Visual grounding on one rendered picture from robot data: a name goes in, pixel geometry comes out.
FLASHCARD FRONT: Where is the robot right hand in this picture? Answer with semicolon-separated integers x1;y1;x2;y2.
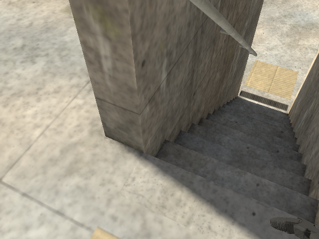
270;217;319;239

